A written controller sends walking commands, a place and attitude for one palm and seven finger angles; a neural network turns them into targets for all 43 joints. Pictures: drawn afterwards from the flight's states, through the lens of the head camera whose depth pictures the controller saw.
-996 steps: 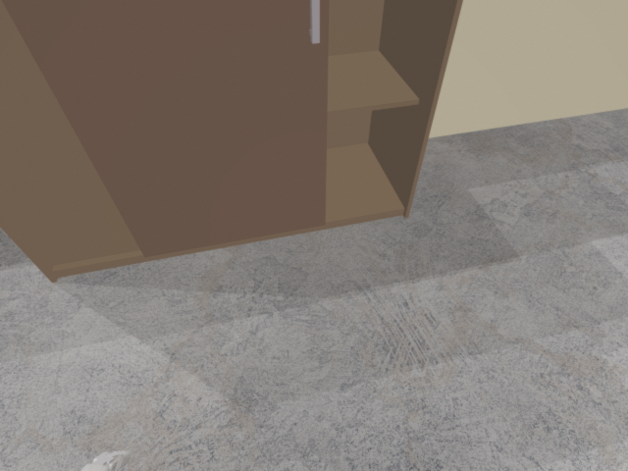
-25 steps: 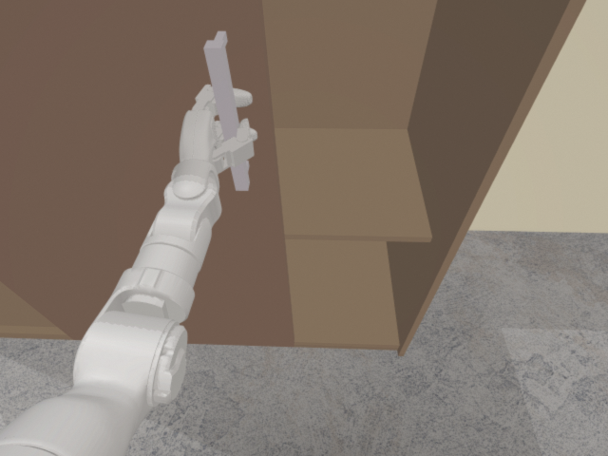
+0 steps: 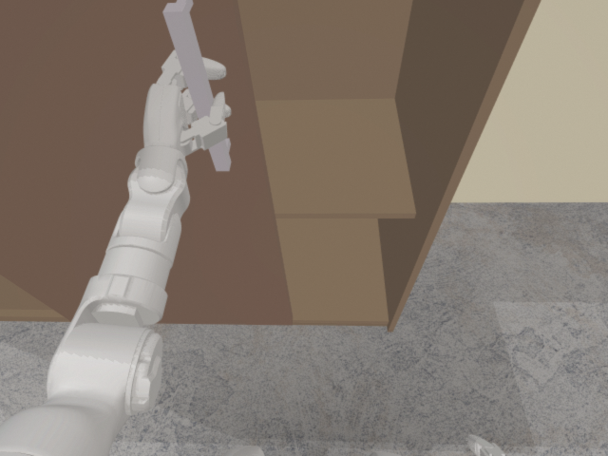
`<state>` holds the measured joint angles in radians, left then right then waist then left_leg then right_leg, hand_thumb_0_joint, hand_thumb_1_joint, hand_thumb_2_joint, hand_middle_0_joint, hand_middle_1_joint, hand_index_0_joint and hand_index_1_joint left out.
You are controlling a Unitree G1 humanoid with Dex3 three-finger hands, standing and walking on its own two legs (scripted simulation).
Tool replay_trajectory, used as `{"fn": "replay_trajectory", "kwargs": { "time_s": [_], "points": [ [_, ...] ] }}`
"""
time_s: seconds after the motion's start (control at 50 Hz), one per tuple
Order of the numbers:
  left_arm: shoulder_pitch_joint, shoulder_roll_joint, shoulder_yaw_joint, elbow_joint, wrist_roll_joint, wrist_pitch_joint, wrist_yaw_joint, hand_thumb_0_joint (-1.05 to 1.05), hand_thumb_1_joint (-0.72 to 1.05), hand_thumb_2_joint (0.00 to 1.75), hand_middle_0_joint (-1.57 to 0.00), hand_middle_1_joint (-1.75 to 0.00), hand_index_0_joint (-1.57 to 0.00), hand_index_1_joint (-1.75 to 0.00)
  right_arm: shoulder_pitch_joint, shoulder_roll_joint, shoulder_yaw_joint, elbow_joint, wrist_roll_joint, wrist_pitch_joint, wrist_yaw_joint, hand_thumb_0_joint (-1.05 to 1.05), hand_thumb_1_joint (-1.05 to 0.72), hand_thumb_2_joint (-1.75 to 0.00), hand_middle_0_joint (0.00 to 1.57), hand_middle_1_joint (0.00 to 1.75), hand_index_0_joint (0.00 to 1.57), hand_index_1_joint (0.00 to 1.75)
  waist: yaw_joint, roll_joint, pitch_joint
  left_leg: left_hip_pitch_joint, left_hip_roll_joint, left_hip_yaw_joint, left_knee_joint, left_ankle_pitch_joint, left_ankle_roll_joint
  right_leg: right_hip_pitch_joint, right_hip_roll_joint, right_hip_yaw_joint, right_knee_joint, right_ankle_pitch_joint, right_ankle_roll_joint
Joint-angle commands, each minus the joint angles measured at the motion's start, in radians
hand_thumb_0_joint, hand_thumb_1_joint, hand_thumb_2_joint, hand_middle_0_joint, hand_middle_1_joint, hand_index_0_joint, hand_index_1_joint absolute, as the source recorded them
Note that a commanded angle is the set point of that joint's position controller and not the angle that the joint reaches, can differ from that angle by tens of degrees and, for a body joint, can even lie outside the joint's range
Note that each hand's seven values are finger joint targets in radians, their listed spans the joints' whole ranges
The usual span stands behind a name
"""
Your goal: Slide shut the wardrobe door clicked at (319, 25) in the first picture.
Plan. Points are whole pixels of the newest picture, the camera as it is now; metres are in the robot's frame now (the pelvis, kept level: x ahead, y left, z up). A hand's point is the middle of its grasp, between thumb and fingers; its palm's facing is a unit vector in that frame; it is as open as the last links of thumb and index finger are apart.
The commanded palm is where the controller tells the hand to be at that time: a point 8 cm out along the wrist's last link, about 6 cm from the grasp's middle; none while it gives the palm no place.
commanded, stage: step sideways, sliding the door along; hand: left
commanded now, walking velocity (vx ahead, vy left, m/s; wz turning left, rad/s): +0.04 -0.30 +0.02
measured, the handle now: (206, 93) +0.51 +0.14 +0.19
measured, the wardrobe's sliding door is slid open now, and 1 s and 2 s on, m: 0.31 0.13 0.00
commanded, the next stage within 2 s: stop walking and hold the door there in 1.70 s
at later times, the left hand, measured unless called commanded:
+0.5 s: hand (254, 118) +0.47 +0.08 +0.18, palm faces +0.30 -0.95 -0.06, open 6.2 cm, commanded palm +0.44 +0.06 +0.19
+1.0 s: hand (382, 119) +0.47 -0.08 +0.17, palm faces +0.30 -0.95 -0.08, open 6.6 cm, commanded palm +0.44 -0.10 +0.19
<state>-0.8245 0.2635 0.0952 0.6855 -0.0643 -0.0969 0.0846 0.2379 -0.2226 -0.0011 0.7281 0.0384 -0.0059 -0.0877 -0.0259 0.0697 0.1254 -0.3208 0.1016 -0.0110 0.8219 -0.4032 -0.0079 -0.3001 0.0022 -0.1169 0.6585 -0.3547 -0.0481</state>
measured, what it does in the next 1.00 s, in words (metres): steps to the right: right foot, then left foot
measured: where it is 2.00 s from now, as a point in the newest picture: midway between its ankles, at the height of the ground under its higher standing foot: outside the picture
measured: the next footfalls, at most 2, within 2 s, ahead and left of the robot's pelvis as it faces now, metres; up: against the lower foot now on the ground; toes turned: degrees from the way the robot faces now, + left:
right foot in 0.28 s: +0.12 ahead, -0.19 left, +0.00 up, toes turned -1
left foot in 0.44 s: +0.03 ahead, +0.07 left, +0.00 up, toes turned +12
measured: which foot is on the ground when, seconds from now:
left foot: down 0.00-0.34, up 0.36-0.42, down 0.44-0.66, up 0.68-0.78, down 0.80-1.00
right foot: down 0.00-0.08, up 0.10-0.26, down 0.28-0.46, up 0.48-0.60, down 0.62-0.82, up 0.84-0.96, down 0.98-1.00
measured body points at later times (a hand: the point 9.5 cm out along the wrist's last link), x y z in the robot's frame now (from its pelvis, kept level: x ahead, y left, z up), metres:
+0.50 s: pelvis +0.05 -0.13 +0.00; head +0.14 -0.11 +0.44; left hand +0.45 +0.13 +0.18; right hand +0.26 -0.32 -0.12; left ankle +0.00 +0.06 -0.72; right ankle +0.08 -0.21 -0.70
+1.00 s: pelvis +0.13 -0.26 +0.00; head +0.24 -0.25 +0.43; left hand +0.45 -0.03 +0.18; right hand +0.39 -0.40 -0.11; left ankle +0.04 -0.04 -0.71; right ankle +0.17 -0.34 -0.72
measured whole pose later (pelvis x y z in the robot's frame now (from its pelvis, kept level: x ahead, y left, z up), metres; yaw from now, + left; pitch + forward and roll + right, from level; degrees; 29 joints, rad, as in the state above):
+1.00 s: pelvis +0.13 -0.26 +0.00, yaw +10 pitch -3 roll +0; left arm -0.43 0.12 -0.03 -0.07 -0.04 -0.14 0.16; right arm 0.02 -0.19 -0.03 0.55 0.03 -0.10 0.03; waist 0.12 0.06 0.32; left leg -0.16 0.28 0.12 0.62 -0.33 -0.13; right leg -0.30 0.02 -0.07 0.66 -0.30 -0.03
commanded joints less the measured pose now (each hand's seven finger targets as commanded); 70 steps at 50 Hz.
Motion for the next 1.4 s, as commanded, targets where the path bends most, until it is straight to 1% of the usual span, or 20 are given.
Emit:
{"fn": "replay_trajectory", "kwargs": {
  "time_s": [0.0,0.02,0.06,0.08,0.22,0.3,0.34,0.4,0.42,0.46,0.6,0.64,0.72,0.8,0.92,1.02,1.14,1.22,1.34,1.38],
  "points": [
    [-0.557,0.128,0.001,-0.315,0.020,-0.084,-0.009,0.00,0.90,0.90,-0.45,-1.40,-0.45,-1.40,-0.081,-0.098,-0.020,-0.124,-0.011,-0.055,-0.013,0.00,-0.90,-0.90,0.20,0.30,0.20,0.30,0.001,-0.210,-0.370,-0.050,-0.044,0.054,-0.092,-0.051,0.030,0.310,-0.233,0.215,-0.100,0.773,-0.125],
    [-0.573,0.089,-0.031,-0.348,0.012,-0.087,-0.009,0.00,0.90,0.90,-0.45,-1.40,-0.45,-1.40,-0.055,-0.099,-0.020,-0.115,-0.013,-0.057,-0.016,0.00,-0.90,-0.90,0.20,0.30,0.20,0.30,-0.037,-0.160,-0.408,0.163,-0.015,0.044,-0.280,0.164,0.043,0.170,-0.180,0.123,0.024,0.695,-0.069],
    [-0.613,-0.003,-0.119,-0.467,-0.029,-0.102,-0.026,0.00,0.90,0.90,-0.45,-1.40,-0.45,-1.40,-0.067,-0.156,-0.054,-0.151,-0.010,-0.051,0.004,0.00,-0.90,-0.90,0.20,0.30,0.20,0.30,-0.056,0.244,-0.484,0.615,0.357,-0.441,-0.382,0.866,0.210,-0.342,-0.002,0.100,0.409,-0.116,0.045],
    [-0.586,-0.034,-0.131,-0.426,-0.025,-0.089,-0.039,0.00,0.90,0.90,-0.45,-1.40,-0.45,-1.40,-0.091,-0.106,-0.042,-0.155,0.000,-0.044,0.030,0.00,-0.90,-0.90,0.20,0.30,0.20,0.30,-0.022,0.098,-0.432,0.596,0.376,-0.418,-0.365,0.813,0.247,-0.356,-0.020,0.199,0.484,-0.163,0.020],
    [-0.562,-0.084,-0.191,-0.597,-0.016,-0.083,-0.031,0.00,0.90,0.90,-0.45,-1.40,-0.45,-1.40,-0.134,-0.124,-0.049,-0.206,0.013,-0.066,0.048,0.00,-0.90,-0.90,0.20,0.30,0.20,0.30,-0.032,0.184,-0.457,0.389,0.200,-0.009,-0.173,0.769,0.094,0.070,0.003,0.042,-0.057,0.103,0.023],
    [-0.528,-0.076,-0.202,-0.597,0.005,-0.063,-0.024,0.00,0.90,0.90,-0.45,-1.40,-0.45,-1.40,-0.153,-0.092,-0.058,-0.192,0.032,-0.088,0.040,0.00,-0.90,-0.90,0.20,0.30,0.20,0.30,-0.022,-0.343,-0.496,0.041,-0.044,0.056,0.129,0.147,-0.018,0.404,-0.204,0.243,-0.192,0.822,-0.098],
    [-0.508,-0.124,-0.241,-0.645,0.003,-0.070,-0.023,0.00,0.90,0.90,-0.45,-1.40,-0.45,-1.40,-0.182,-0.052,-0.035,-0.185,0.021,-0.101,0.029,0.00,-0.90,-0.90,0.20,0.30,0.20,0.30,-0.012,-0.275,-0.436,-0.024,-0.054,0.019,0.120,-0.146,0.001,0.368,-0.251,0.254,-0.161,0.969,-0.104],
    [-0.489,-0.168,-0.285,-0.749,-0.011,-0.089,-0.010,0.00,0.90,0.90,-0.45,-1.40,-0.45,-1.40,-0.162,-0.077,-0.048,-0.179,0.011,-0.113,0.024,0.00,-0.90,-0.90,0.20,0.30,0.20,0.30,-0.044,-0.033,-0.514,0.414,0.134,-0.048,-0.351,0.732,0.064,0.109,-0.149,0.082,0.118,0.803,0.034],
    [-0.462,-0.199,-0.305,-0.768,-0.025,-0.095,-0.022,0.00,0.90,0.90,-0.45,-1.40,-0.45,-1.40,-0.153,-0.105,-0.071,-0.206,0.004,-0.103,0.045,0.00,-0.90,-0.90,0.20,0.30,0.20,0.30,-0.031,0.126,-0.555,0.643,0.331,-0.251,-0.296,1.199,0.168,-0.142,-0.066,0.114,0.224,0.204,0.072],
    [-0.460,-0.206,-0.291,-0.769,-0.001,-0.100,-0.032,0.00,0.90,0.90,-0.45,-1.40,-0.45,-1.40,-0.153,-0.097,-0.084,-0.242,0.002,-0.103,0.088,0.00,-0.90,-0.90,0.20,0.30,0.20,0.30,-0.019,0.185,-0.495,0.732,0.373,-0.171,-0.259,1.280,0.197,-0.274,-0.035,0.183,0.314,-0.127,0.041],
    [-0.322,-0.106,-0.247,-0.883,0.039,-0.143,-0.035,0.00,0.90,0.90,-0.45,-1.40,-0.45,-1.40,-0.198,-0.081,-0.067,-0.283,0.023,-0.123,0.102,0.00,-0.90,-0.90,0.20,0.30,0.20,0.30,-0.021,0.021,-0.467,0.371,0.149,0.114,-0.019,0.864,0.025,0.248,-0.038,0.079,-0.219,0.647,0.034],
    [-0.250,-0.075,-0.220,-0.886,0.037,-0.141,-0.033,0.00,0.90,0.90,-0.45,-1.40,-0.45,-1.40,-0.223,-0.062,-0.085,-0.281,0.025,-0.134,0.081,0.00,-0.90,-0.90,0.20,0.30,0.20,0.30,0.006,-0.342,-0.480,0.058,-0.027,0.094,0.175,-0.033,-0.043,0.421,-0.221,0.318,-0.146,1.349,-0.079],
    [-0.152,-0.136,-0.293,-1.084,0.031,-0.165,-0.004,0.00,0.90,0.90,-0.45,-1.40,-0.45,-1.40,-0.227,-0.018,-0.034,-0.254,0.001,-0.160,0.065,0.00,-0.90,-0.90,0.20,0.30,0.20,0.30,-0.003,-0.198,-0.507,0.064,0.025,0.083,-0.249,0.091,-0.017,0.474,-0.225,0.262,-0.031,1.423,-0.061],
    [-0.132,-0.203,-0.352,-1.112,0.028,-0.178,-0.037,0.00,0.90,0.90,-0.45,-1.40,-0.45,-1.40,-0.211,-0.096,-0.091,-0.305,-0.007,-0.127,0.115,0.00,-0.90,-0.90,0.20,0.30,0.20,0.30,-0.004,0.071,-0.539,0.773,0.401,-0.069,-0.345,1.397,0.180,-0.196,-0.008,0.156,0.162,-0.037,0.064],
    [-0.092,-0.210,-0.369,-1.120,0.077,-0.197,-0.027,0.00,0.90,0.90,-0.45,-1.40,-0.45,-1.40,-0.261,-0.072,-0.069,-0.331,-0.007,-0.145,0.120,0.00,-0.90,-0.90,0.20,0.30,0.20,0.30,-0.005,0.131,-0.414,0.524,0.310,0.176,-0.146,1.057,0.056,0.039,-0.030,0.078,-0.067,0.178,0.034],
    [0.073,-0.155,-0.354,-1.173,0.074,-0.204,-0.014,0.00,0.90,0.90,-0.45,-1.40,-0.45,-1.40,-0.271,-0.012,-0.057,-0.316,0.003,-0.153,0.092,0.00,-0.90,-0.90,0.20,0.30,0.20,0.30,0.026,-0.366,-0.480,-0.015,-0.017,0.061,0.171,-0.252,-0.022,0.439,-0.284,0.414,-0.125,1.600,-0.054],
    [0.091,-0.100,-0.298,-1.279,0.054,-0.229,0.017,0.00,0.90,0.90,-0.45,-1.40,-0.45,-1.40,-0.271,-0.035,-0.062,-0.275,-0.014,-0.112,0.093,0.00,-0.90,-0.90,0.20,0.30,0.20,0.30,-0.013,-0.260,-0.588,0.333,0.107,0.068,-0.322,0.354,-0.005,0.299,-0.201,0.299,-0.056,1.135,-0.032],
    [0.046,-0.072,-0.214,-1.162,0.085,-0.210,-0.002,0.00,0.90,0.90,-0.45,-1.40,-0.45,-1.40,-0.277,-0.059,-0.077,-0.306,-0.035,-0.089,0.116,0.00,-0.90,-0.90,0.20,0.30,0.20,0.30,0.009,0.228,-0.475,0.589,0.478,-0.017,-0.385,1.224,0.192,-0.176,-0.018,0.186,0.274,-0.127,0.049],
    [-0.016,-0.097,-0.244,-1.083,0.084,-0.181,-0.014,0.00,0.90,0.90,-0.45,-1.40,-0.45,-1.40,-0.280,-0.039,-0.049,-0.315,0.019,-0.088,0.109,0.00,-0.90,-0.90,0.20,0.30,0.20,0.30,-0.003,0.019,-0.390,0.358,0.279,0.178,-0.070,0.752,0.061,0.184,-0.040,0.084,-0.173,0.331,0.047],
    [-0.004,-0.090,-0.269,-1.071,0.063,-0.163,-0.011,0.00,0.90,0.90,-0.45,-1.40,-0.45,-1.40,-0.278,-0.022,-0.043,-0.322,0.027,-0.094,0.094,0.00,-0.90,-0.90,0.20,0.30,0.20,0.30,-0.018,-0.266,-0.379,0.125,0.053,0.159,0.044,0.002,-0.049,0.214,-0.224,0.373,-0.240,0.987,-0.049]
  ]
}}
